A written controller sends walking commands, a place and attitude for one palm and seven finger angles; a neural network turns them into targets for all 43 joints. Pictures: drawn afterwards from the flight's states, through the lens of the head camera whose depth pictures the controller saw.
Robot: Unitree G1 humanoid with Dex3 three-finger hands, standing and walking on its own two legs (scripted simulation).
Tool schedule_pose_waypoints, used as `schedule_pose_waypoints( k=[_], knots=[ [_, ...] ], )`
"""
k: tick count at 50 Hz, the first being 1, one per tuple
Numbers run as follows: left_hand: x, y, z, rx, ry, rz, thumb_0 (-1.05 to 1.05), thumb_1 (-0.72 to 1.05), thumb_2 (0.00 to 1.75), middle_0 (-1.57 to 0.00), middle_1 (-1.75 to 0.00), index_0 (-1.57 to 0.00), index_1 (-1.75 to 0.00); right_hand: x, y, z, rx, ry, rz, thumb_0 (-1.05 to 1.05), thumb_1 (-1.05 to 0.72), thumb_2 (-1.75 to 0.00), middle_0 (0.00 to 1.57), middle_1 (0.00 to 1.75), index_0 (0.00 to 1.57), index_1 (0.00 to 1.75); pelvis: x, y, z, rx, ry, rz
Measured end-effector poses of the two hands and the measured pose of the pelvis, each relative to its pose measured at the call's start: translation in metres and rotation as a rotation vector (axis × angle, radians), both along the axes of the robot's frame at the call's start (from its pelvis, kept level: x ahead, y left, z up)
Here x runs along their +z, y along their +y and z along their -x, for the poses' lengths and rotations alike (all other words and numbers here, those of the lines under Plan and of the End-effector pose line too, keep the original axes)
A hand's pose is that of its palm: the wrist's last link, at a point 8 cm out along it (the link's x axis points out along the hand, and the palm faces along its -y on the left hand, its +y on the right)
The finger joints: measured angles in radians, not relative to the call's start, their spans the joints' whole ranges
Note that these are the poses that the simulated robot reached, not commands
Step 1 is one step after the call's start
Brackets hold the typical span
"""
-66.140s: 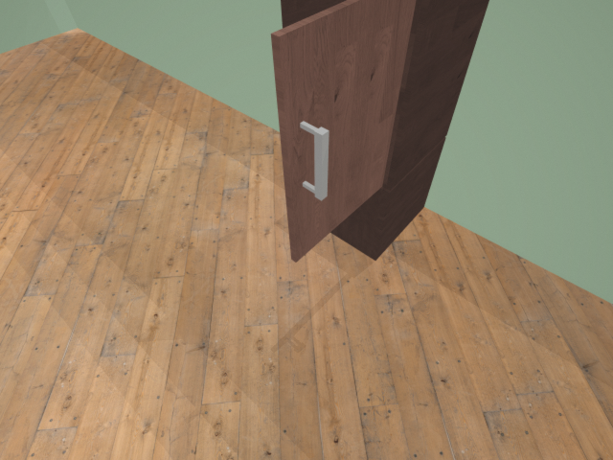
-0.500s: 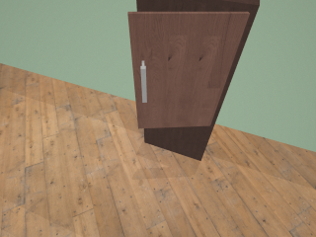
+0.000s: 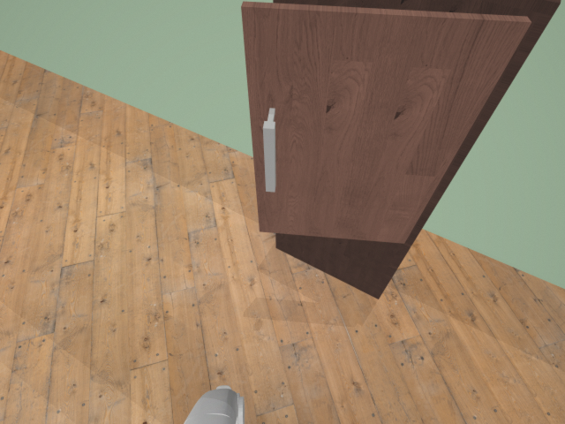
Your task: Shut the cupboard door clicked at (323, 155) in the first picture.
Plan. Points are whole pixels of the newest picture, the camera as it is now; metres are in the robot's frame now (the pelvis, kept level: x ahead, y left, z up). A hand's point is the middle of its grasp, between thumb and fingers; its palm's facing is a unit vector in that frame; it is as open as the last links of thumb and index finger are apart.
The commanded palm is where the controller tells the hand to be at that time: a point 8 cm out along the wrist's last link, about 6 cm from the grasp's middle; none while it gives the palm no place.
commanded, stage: shuffle to correct the standing spot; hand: left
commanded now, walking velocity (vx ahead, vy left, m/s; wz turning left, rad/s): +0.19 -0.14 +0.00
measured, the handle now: (271, 152) +0.59 +0.07 -0.01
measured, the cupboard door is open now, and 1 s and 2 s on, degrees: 24 24 24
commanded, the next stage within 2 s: come to a stop and stand still in 0.46 s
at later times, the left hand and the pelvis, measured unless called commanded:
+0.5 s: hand (219, 365) +0.22 +0.13 -0.17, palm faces +0.00 -0.98 -0.21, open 7.3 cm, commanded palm none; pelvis +0.15 -0.06 +0.00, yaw -1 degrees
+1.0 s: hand (228, 388) +0.19 +0.11 -0.19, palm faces +0.09 -0.98 -0.19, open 7.3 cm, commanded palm none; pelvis +0.18 -0.07 -0.01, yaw +1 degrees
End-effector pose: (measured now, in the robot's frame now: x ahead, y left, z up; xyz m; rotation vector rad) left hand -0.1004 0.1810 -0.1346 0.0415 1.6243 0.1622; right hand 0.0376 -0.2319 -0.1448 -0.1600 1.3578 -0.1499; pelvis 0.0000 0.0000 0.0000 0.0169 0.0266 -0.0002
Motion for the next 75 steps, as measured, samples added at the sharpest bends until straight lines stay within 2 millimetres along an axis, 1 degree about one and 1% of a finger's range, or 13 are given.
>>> schedule_pose_waypoints(
  k=[5,8,12,20,25,29,34,40,46,52,58,64,75],
  knots=[
    [-0.005,-0.014,-0.001,0.039,0.123,0.058,0.0,0.91,0.9,-0.2,-0.3,-0.2,-0.29,-0.002,0.013,-0.101,0.062,-0.156,0.007,0.0,-0.91,-0.9,0.19,0.3,0.19,0.3,-0.012,0.005,-0.04,-0.004,-0.01,0.01],
    [-0.015,-0.008,-0.024,0.03,0.144,0.07,0.0,0.91,0.9,-0.2,-0.3,-0.2,-0.29,-0.002,0.021,-0.136,0.051,-0.239,0.012,0.0,-0.91,-0.9,0.2,0.3,0.19,0.3,-0.019,0.007,-0.063,-0.026,-0.022,0.019],
    [-0.022,0.011,-0.095,-0.016,0.024,0.027,0.0,0.91,0.9,-0.2,-0.3,-0.2,-0.29,0.008,0.02,-0.137,0.012,-0.225,0.012,-0.01,-0.91,-0.9,0.2,0.3,0.2,0.3,-0.009,-0.001,-0.084,-0.032,-0.032,0.018],
    [-0.01,0.021,-0.252,-0.07,-0.302,-0.055,0.0,0.92,0.9,-0.2,-0.3,-0.2,-0.29,0.022,-0.039,-0.128,-0.012,-0.097,0.078,-0.04,-0.95,-0.9,0.2,0.3,0.2,0.3,0.005,-0.029,-0.121,-0.01,-0.009,0.036],
    [-0.004,-0.001,-0.318,-0.142,-0.374,-0.092,0.0,0.92,0.9,-0.2,-0.3,-0.2,-0.29,0.006,-0.076,-0.116,-0.07,-0.009,0.052,-0.02,-0.93,-0.9,0.2,0.3,0.2,0.3,-0.002,-0.064,-0.148,-0.008,-0.005,0.021],
    [-0.002,-0.025,-0.346,-0.164,-0.403,-0.122,0.0,0.92,0.9,-0.2,-0.3,-0.2,-0.29,-0.011,-0.105,-0.114,-0.091,0.069,0.043,-0.01,-0.92,-0.9,0.2,0.3,0.2,0.3,-0.011,-0.088,-0.166,0.004,-0.01,0.03],
    [0.001,-0.054,-0.347,-0.129,-0.384,-0.106,0.0,0.91,0.9,-0.2,-0.3,-0.2,-0.29,-0.002,-0.118,-0.139,-0.065,0.08,0.04,0.0,-0.91,-0.9,0.2,0.3,0.2,0.3,-0.002,-0.103,-0.183,0.012,-0.013,0.024],
    [-0.004,-0.06,-0.333,-0.092,-0.33,-0.103,0.0,0.94,0.9,-0.2,-0.3,-0.21,-0.3,-0.001,-0.11,-0.182,-0.023,0.021,0.016,0.0,-0.91,-0.9,0.2,0.3,0.19,0.3,-0.001,-0.106,-0.192,0.008,-0.018,0.03],
    [-0.012,-0.044,-0.304,-0.037,-0.271,-0.097,0.0,0.92,0.9,-0.2,-0.3,-0.21,-0.3,0.005,-0.087,-0.227,0.045,-0.062,0.018,0.0,-0.91,-0.9,0.2,0.3,0.2,0.3,-0.001,-0.089,-0.185,0.017,-0.025,0.032],
    [-0.03,-0.006,-0.277,-0.011,-0.224,-0.072,0.0,0.91,0.9,-0.2,-0.3,-0.21,-0.3,0.015,-0.053,-0.252,0.081,-0.181,0.049,0.0,-0.91,-0.9,0.2,0.3,0.2,0.3,-0.01,-0.055,-0.177,0.023,-0.031,0.034],
    [-0.023,0.03,-0.273,-0.017,-0.226,-0.085,0.0,0.91,0.9,-0.2,-0.3,-0.2,-0.29,0.03,-0.02,-0.235,0.088,-0.191,0.057,0.0,-0.91,-0.9,0.2,0.3,0.2,0.3,0.001,-0.03,-0.166,0.002,-0.035,0.049],
    [-0.014,0.048,-0.271,-0.054,-0.252,-0.088,0.0,0.91,0.9,-0.2,-0.3,-0.2,-0.29,0.033,-0.002,-0.202,0.036,-0.184,0.049,-0.01,-0.92,-0.9,0.2,0.3,0.2,0.3,0.008,-0.013,-0.153,-0.013,-0.027,0.049],
    [-0.009,0.041,-0.257,-0.121,-0.307,-0.079,0.0,0.91,0.9,-0.2,-0.3,-0.2,-0.29,0.013,-0.005,-0.096,-0.076,-0.051,0.029,-0.01,-0.92,-0.9,0.2,0.3,0.2,0.3,0.004,-0.006,-0.12,-0.035,-0.042,0.011]
  ],
)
